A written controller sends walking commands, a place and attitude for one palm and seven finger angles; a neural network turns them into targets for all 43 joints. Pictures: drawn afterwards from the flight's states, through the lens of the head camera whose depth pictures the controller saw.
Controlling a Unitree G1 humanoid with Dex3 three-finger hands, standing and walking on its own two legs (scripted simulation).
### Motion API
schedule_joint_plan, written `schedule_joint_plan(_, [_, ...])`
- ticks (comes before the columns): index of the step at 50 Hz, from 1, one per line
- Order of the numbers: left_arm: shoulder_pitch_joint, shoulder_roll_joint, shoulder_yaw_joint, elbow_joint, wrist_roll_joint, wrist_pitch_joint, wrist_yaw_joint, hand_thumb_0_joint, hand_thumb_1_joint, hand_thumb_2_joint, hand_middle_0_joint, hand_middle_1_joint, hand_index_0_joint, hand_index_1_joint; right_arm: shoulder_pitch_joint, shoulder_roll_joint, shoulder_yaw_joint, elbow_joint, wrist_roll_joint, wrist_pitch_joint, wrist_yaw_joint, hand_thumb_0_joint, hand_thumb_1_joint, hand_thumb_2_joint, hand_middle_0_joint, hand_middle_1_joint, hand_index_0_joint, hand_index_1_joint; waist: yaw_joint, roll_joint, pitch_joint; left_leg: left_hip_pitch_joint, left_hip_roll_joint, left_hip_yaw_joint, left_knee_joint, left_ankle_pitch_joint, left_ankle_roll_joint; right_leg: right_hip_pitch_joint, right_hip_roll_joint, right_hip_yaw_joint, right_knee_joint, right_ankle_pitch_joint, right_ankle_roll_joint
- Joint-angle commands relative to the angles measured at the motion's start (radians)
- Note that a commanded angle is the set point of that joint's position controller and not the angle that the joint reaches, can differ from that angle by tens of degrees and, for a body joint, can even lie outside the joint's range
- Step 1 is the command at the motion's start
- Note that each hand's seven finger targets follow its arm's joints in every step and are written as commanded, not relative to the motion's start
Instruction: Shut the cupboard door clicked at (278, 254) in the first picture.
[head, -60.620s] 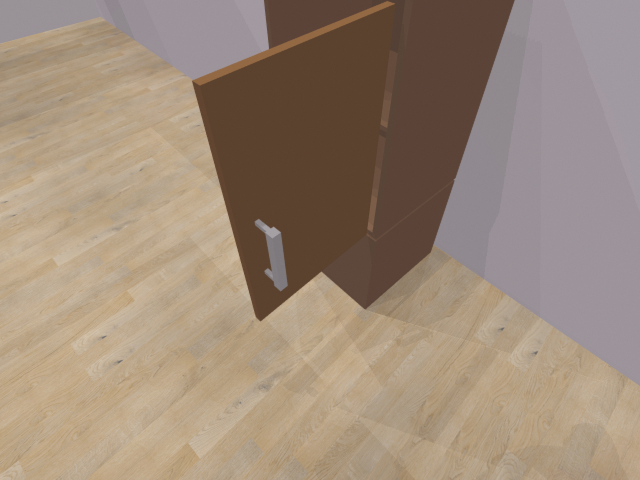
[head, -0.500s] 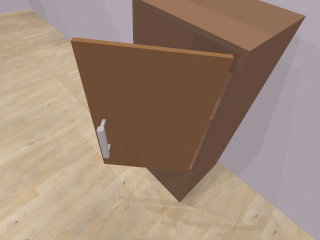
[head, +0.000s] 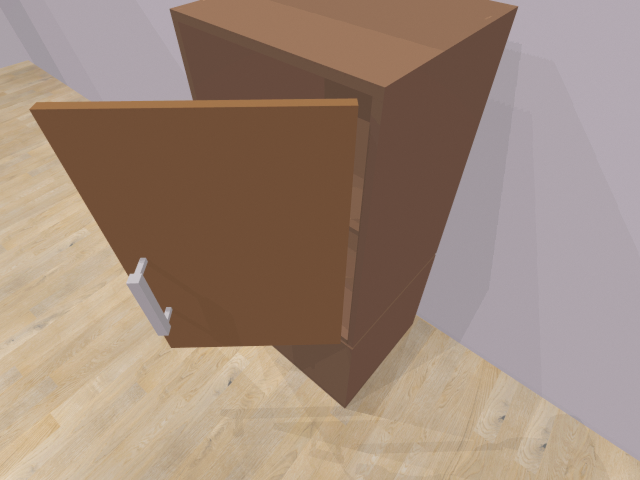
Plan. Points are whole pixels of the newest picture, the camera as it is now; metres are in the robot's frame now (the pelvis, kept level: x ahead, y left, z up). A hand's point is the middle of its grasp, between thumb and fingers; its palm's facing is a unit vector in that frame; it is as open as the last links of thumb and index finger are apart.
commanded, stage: come to a stop and stand still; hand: left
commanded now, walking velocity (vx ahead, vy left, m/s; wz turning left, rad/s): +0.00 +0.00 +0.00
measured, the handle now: (153, 298) +0.45 +0.31 -0.11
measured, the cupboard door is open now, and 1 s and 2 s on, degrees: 42 42 42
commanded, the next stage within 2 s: look again from close up in 0.38 s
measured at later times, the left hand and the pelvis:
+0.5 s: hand out of the picture -0.01 +0.15 -0.17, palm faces +0.03 -0.98 -0.18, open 7.3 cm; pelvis +0.02 -0.02 +0.01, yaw +0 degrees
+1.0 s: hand out of the picture +0.04 +0.21 -0.17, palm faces +0.00 -0.97 -0.22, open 7.4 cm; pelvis +0.00 +0.03 +0.00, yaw -1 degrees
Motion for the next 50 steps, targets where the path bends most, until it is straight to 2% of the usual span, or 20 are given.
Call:
schedule_joint_plan(1, [0.069, 0.108, 0.015, 0.001, 0.004, -0.012, 0.011, 0.0, 0.9, 0.9, -0.2, -0.3, -0.2, -0.3, 0.044, -0.027, -0.009, -0.029, -0.004, -0.012, 0.0, 0.0, -0.9, -0.9, 0.2, 0.3, 0.2, 0.3, 0.038, -0.22, 0.153, -0.086, 0.021, -0.011, 0.035, 0.025, 0.002, -0.075, -0.21, 0.198, -0.265, 0.073, -0.087])
schedule_joint_plan(4, [0.072, 0.086, 0.01, 0.002, -0.002, -0.016, 0.011, 0.0, 0.9, 0.9, -0.2, -0.3, -0.2, -0.3, 0.054, -0.025, -0.009, -0.013, 0.001, -0.022, -0.001, 0.0, -0.9, -0.9, 0.2, 0.3, 0.2, 0.3, 0.031, -0.082, 0.097, 0.016, 0.03, -0.015, -0.11, 0.205, -0.001, -0.064, -0.16, 0.138, -0.189, 0.168, -0.06])
schedule_joint_plan(6, [0.08, 0.078, 0.01, 0.0, -0.004, -0.016, 0.01, 0.0, 0.9, 0.9, -0.2, -0.3, -0.2, -0.3, 0.026, -0.041, -0.01, -0.018, 0.0, -0.03, -0.003, 0.0, -0.9, -0.9, 0.2, 0.3, 0.2, 0.3, 0.043, -0.021, 0.077, 0.022, 0.053, -0.028, -0.149, 0.279, -0.001, -0.03, -0.116, 0.115, -0.164, 0.195, -0.029])
schedule_joint_plan(7, [0.083, 0.083, 0.013, 0.003, -0.003, -0.013, 0.01, 0.0, 0.9, 0.9, -0.2, -0.3, -0.2, -0.3, 0.003, -0.045, -0.012, -0.02, 0.0, -0.033, -0.003, 0.0, -0.9, -0.9, 0.2, 0.3, 0.2, 0.3, 0.049, 0.028, 0.075, 0.016, 0.055, -0.029, -0.161, 0.315, 0.0, -0.002, -0.11, 0.104, -0.143, 0.246, -0.019])
schedule_joint_plan(9, [0.114, 0.087, 0.013, 0.01, -0.001, -0.013, 0.011, 0.0, 0.9, 0.9, -0.2, -0.3, -0.2, -0.3, -0.028, -0.053, -0.012, -0.031, 0.003, -0.039, -0.006, 0.0, -0.9, -0.9, 0.2, 0.3, 0.2, 0.3, 0.062, 0.067, 0.042, 0.026, 0.06, -0.021, -0.166, 0.381, 0.003, 0.058, -0.104, 0.096, -0.122, 0.344, -0.009])
schedule_joint_plan(13, [0.128, 0.101, 0.009, 0.025, 0.002, -0.017, 0.012, 0.0, 0.9, 0.9, -0.2, -0.3, -0.2, -0.3, -0.06, -0.069, -0.014, -0.04, 0.005, -0.034, -0.008, 0.0, -0.9, -0.9, 0.2, 0.3, 0.2, 0.3, 0.055, -0.017, 0.012, 0.056, 0.058, -0.014, -0.168, 0.351, -0.002, 0.078, -0.115, 0.098, -0.128, 0.417, -0.005])
schedule_joint_plan(15, [0.128, 0.102, 0.004, 0.028, 0.003, -0.015, 0.012, 0.0, 0.9, 0.9, -0.2, -0.3, -0.2, -0.3, -0.072, -0.076, -0.014, -0.043, 0.006, -0.031, -0.008, 0.0, -0.9, -0.9, 0.2, 0.3, 0.2, 0.3, 0.055, -0.05, 0.037, 0.062, 0.056, -0.015, -0.181, 0.326, 0.001, 0.062, -0.113, 0.097, -0.141, 0.389, 0.0])
schedule_joint_plan(23, [0.168, 0.107, -0.002, 0.05, 0.003, -0.017, 0.012, 0.0, 0.9, 0.9, -0.2, -0.3, -0.2, -0.3, -0.097, -0.091, -0.007, -0.045, 0.008, -0.029, -0.006, 0.0, -0.9, -0.9, 0.2, 0.3, 0.2, 0.3, 0.055, -0.044, 0.05, 0.089, 0.05, -0.013, -0.206, 0.292, 0.008, 0.041, -0.107, 0.107, -0.17, 0.309, -0.002])
schedule_joint_plan(24, [0.183, 0.236, -0.021, -0.006, 0.011, -0.036, 0.027, 0.0, 0.9, 0.9, -0.2, -0.3, -0.2, -0.3, -0.139, -0.162, -0.012, -0.142, -0.004, -0.04, 0.0, 0.0, -0.9, -0.9, 0.2, 0.3, 0.2, 0.3, 0.049, 0.003, 0.126, 0.072, -0.003, -0.058, -0.198, 0.352, 0.038, -0.002, -0.055, 0.122, -0.104, 0.249, -0.016])
schedule_joint_plan(25, [0.229, 0.172, -0.01, -0.003, 0.003, -0.029, 0.028, 0.0, 0.9, 0.9, -0.2, -0.3, -0.2, -0.3, -0.154, -0.149, -0.03, -0.154, 0.002, -0.053, 0.005, 0.0, -0.9, -0.9, 0.2, 0.3, 0.2, 0.3, 0.076, 0.0, 0.068, 0.019, 0.031, -0.038, -0.104, 0.256, 0.03, -0.007, -0.096, 0.151, -0.104, 0.16, -0.027])
schedule_joint_plan(26, [0.22, 0.159, -0.008, 0.004, 0.006, -0.04, 0.026, 0.0, 0.9, 0.9, -0.2, -0.3, -0.2, -0.3, -0.159, -0.118, -0.027, -0.145, 0.002, -0.052, 0.005, 0.0, -0.9, -0.9, 0.2, 0.3, 0.2, 0.3, 0.057, 0.007, 0.004, 0.019, 0.01, -0.032, -0.089, 0.222, 0.031, 0.02, -0.119, 0.181, -0.117, 0.231, -0.042])
schedule_joint_plan(28, [0.215, 0.155, -0.009, -0.007, 0.004, -0.047, 0.025, 0.0, 0.9, 0.9, -0.2, -0.3, -0.2, -0.3, -0.133, -0.1, -0.023, -0.152, 0.005, -0.047, 0.006, 0.0, -0.9, -0.9, 0.2, 0.3, 0.2, 0.3, 0.052, -0.013, -0.045, 0.01, -0.008, -0.029, -0.068, 0.177, 0.03, 0.046, -0.136, 0.189, -0.126, 0.21, -0.048])
schedule_joint_plan(29, [0.211, 0.159, -0.012, -0.013, 0.008, -0.047, 0.027, 0.0, 0.9, 0.9, -0.2, -0.3, -0.2, -0.3, -0.138, -0.1, -0.017, -0.159, 0.005, -0.044, 0.009, 0.0, -0.9, -0.9, 0.2, 0.3, 0.2, 0.3, 0.055, -0.073, -0.035, 0.0, -0.01, -0.02, -0.063, 0.173, 0.031, 0.049, -0.136, 0.194, -0.123, 0.238, -0.051])
schedule_joint_plan(31, [0.209, 0.144, -0.009, -0.011, 0.008, -0.049, 0.028, 0.0, 0.9, 0.9, -0.2, -0.3, -0.2, -0.3, -0.135, -0.101, -0.021, -0.154, 0.006, -0.048, 0.009, 0.0, -0.9, -0.9, 0.2, 0.3, 0.2, 0.3, 0.052, -0.085, -0.015, -0.017, -0.008, -0.024, -0.06, 0.188, 0.031, 0.042, -0.136, 0.171, -0.109, 0.277, -0.046])
schedule_joint_plan(32, [0.206, 0.141, -0.009, -0.012, 0.008, -0.048, 0.028, 0.0, 0.9, 0.9, -0.2, -0.3, -0.2, -0.3, -0.134, -0.11, -0.022, -0.154, 0.007, -0.049, 0.009, 0.0, -0.9, -0.9, 0.2, 0.3, 0.2, 0.3, 0.049, -0.066, 0.005, -0.016, 0.0, -0.026, -0.064, 0.214, 0.032, 0.03, -0.13, 0.158, -0.092, 0.313, -0.043])
schedule_joint_plan(34, [0.215, 0.131, -0.015, -0.015, 0.009, -0.043, 0.029, 0.0, 0.9, 0.9, -0.2, -0.3, -0.2, -0.3, -0.136, -0.11, -0.018, -0.151, 0.007, -0.048, 0.009, 0.0, -0.9, -0.9, 0.2, 0.3, 0.2, 0.3, 0.059, -0.087, 0.013, -0.007, 0.013, -0.023, -0.073, 0.277, 0.039, 0.035, -0.114, 0.134, -0.061, 0.382, -0.036])
schedule_joint_plan(36, [0.205, 0.133, -0.011, -0.018, 0.009, -0.038, 0.03, 0.0, 0.9, 0.9, -0.2, -0.3, -0.2, -0.3, -0.139, -0.122, -0.024, -0.147, 0.007, -0.049, 0.007, 0.0, -0.9, -0.9, 0.2, 0.3, 0.2, 0.3, 0.053, -0.054, 0.045, -0.014, 0.019, -0.032, -0.08, 0.303, 0.038, 0.009, -0.107, 0.114, -0.043, 0.36, -0.027])
schedule_joint_plan(40, [0.206, 0.134, -0.008, -0.034, 0.009, -0.028, 0.031, 0.0, 0.9, 0.9, -0.2, -0.3, -0.2, -0.3, -0.144, -0.135, -0.023, -0.147, 0.005, -0.054, 0.006, 0.0, -0.9, -0.9, 0.2, 0.3, 0.2, 0.3, 0.063, -0.004, 0.015, 0.019, 0.035, -0.035, -0.085, 0.409, 0.046, 0.014, -0.095, 0.095, -0.013, 0.327, -0.017])
schedule_joint_plan(47, [0.169, 0.148, -0.003, -0.053, 0.01, -0.016, 0.027, 0.0, 0.9, 0.9, -0.2, -0.3, -0.2, -0.3, -0.166, -0.147, -0.022, -0.154, 0.005, -0.052, 0.007, 0.0, -0.9, -0.9, 0.2, 0.3, 0.2, 0.3, 0.067, -0.002, 0.052, 0.004, 0.041, -0.042, -0.127, 0.363, 0.052, -0.009, -0.09, 0.089, -0.024, 0.235, -0.001])
schedule_joint_plan(50, [0.163, 0.147, -0.004, -0.062, 0.011, -0.012, 0.026, 0.0, 0.9, 0.9, -0.2, -0.3, -0.2, -0.3, -0.16, -0.153, -0.02, -0.152, 0.006, -0.054, 0.008, 0.0, -0.9, -0.9, 0.2, 0.3, 0.2, 0.3, 0.068, -0.005, 0.041, 0.013, 0.046, -0.045, -0.145, 0.37, 0.057, 0.003, -0.087, 0.083, -0.028, 0.211, 0.005])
